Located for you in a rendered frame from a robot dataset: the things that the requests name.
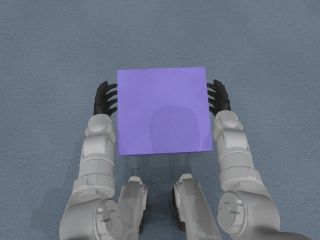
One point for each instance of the left robot forearm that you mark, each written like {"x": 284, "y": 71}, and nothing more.
{"x": 95, "y": 179}

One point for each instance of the robot right thigh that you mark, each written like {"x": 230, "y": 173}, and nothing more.
{"x": 199, "y": 221}

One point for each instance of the robot left upper arm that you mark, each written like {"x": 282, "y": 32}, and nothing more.
{"x": 97, "y": 219}

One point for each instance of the right robot forearm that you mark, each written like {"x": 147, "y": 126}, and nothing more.
{"x": 234, "y": 156}

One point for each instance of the robot right upper arm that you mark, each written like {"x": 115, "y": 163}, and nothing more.
{"x": 251, "y": 216}

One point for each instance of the robot right foot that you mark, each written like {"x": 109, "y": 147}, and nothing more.
{"x": 181, "y": 224}

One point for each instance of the left robot hand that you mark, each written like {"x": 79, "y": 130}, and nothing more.
{"x": 101, "y": 104}

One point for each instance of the carton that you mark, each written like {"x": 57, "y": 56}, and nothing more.
{"x": 163, "y": 111}

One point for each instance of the right robot hand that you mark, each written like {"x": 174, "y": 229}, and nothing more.
{"x": 220, "y": 95}

